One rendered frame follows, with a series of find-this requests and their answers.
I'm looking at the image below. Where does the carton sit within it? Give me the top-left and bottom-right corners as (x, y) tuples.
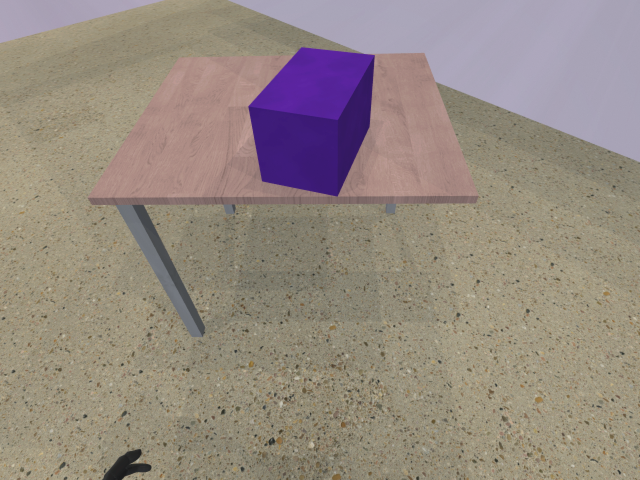
(248, 47), (375, 197)

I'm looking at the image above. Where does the left robot hand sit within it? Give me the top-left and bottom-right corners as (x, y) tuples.
(102, 449), (152, 480)

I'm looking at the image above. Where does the table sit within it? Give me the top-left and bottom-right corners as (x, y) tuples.
(88, 53), (479, 337)

